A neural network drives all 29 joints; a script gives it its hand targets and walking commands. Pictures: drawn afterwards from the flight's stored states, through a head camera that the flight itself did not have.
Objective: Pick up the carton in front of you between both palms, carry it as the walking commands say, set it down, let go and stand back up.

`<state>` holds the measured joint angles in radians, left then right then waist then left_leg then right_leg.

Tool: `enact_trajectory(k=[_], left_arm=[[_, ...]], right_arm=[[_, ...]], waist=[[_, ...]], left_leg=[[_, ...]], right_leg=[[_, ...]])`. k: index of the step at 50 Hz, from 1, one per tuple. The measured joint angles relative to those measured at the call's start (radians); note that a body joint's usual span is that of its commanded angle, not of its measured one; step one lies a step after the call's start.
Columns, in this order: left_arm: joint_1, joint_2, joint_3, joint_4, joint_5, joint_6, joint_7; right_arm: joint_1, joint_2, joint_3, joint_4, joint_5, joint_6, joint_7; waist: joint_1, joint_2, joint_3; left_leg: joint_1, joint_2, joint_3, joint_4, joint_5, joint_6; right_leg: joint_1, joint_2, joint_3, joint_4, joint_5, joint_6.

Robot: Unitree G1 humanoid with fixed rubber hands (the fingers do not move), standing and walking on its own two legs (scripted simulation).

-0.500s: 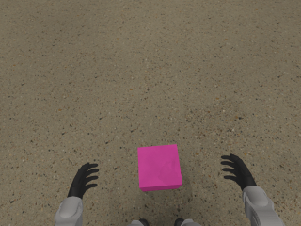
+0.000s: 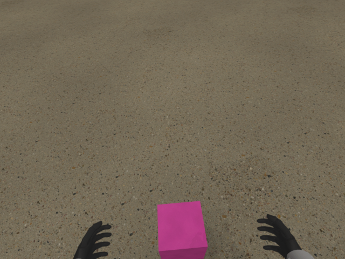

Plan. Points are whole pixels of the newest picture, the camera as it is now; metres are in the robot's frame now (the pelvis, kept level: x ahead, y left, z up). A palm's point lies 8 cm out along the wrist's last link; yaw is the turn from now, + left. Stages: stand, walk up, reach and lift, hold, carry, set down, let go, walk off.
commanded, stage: let go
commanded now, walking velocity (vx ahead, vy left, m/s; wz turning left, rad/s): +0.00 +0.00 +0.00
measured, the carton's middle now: (180, 232) +0.38 +0.00 -0.65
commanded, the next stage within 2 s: stand in 0.10 s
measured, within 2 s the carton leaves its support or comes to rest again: neither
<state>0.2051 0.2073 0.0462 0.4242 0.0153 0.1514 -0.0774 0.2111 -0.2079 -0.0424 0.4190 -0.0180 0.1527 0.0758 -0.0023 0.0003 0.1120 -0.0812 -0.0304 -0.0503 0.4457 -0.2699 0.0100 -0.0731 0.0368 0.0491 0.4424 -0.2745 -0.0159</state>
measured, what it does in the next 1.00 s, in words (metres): stands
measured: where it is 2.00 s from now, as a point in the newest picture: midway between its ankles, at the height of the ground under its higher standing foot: outside the picture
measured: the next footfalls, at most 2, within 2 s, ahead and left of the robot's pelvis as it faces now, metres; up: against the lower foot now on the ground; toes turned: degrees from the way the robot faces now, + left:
none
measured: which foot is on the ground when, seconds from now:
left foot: down 0.00-1.00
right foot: down 0.00-1.00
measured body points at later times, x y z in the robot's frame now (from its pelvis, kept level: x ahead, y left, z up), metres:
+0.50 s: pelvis +0.01 +0.01 +0.00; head +0.01 +0.01 +0.45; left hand +0.15 +0.30 -0.10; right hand +0.16 -0.29 -0.09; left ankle -0.01 +0.11 -0.74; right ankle -0.02 -0.11 -0.74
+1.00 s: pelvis +0.01 +0.01 +0.00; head +0.00 +0.01 +0.45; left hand +0.13 +0.31 -0.11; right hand +0.13 -0.30 -0.10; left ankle -0.01 +0.11 -0.74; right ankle -0.02 -0.11 -0.74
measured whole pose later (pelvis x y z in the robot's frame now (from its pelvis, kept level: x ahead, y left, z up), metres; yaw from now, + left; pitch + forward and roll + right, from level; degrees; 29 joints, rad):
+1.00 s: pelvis +0.01 +0.01 +0.00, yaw +0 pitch -2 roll +0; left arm 0.16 0.36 0.02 0.89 0.03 0.00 0.02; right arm 0.15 -0.36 -0.01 0.89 -0.03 -0.01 -0.02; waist 0.00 -0.01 0.01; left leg -0.12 -0.04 -0.04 0.41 -0.25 0.02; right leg -0.11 0.02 0.05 0.40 -0.25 0.00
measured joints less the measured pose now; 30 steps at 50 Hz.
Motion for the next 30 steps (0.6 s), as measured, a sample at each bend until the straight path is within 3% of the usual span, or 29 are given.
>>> enact_trajectory(k=[5, 11, 30], left_arm=[[0.006, 0.001, 0.0, -0.013, 0.008, 0.02, 0.005], [-0.007, 0.068, 0.0, 0.132, 0.022, -0.072, 0.082], [-0.023, 0.13, -0.014, 0.351, 0.019, -0.148, 0.1]], right_arm=[[0.003, 0.003, -0.001, -0.001, 0.0, -0.001, -0.006], [-0.012, -0.058, 0.005, 0.175, -0.02, -0.09, -0.076], [-0.041, -0.13, 0.012, 0.361, -0.019, -0.152, -0.099]], waist=[[0.0, 0.001, 0.015], [0.006, -0.004, -0.069], [0.003, -0.009, -0.107]], left_leg=[[0.01, 0.0, 0.0, 0.005, -0.003, 0.0], [-0.088, 0.002, 0.0, 0.059, -0.025, -0.002], [-0.08, -0.003, 0.007, 0.029, -0.025, 0.008]], right_leg=[[0.011, -0.001, -0.003, 0.005, -0.003, 0.0], [-0.083, 0.002, -0.007, 0.049, -0.021, 0.002], [-0.073, -0.007, -0.004, 0.015, -0.019, 0.01]])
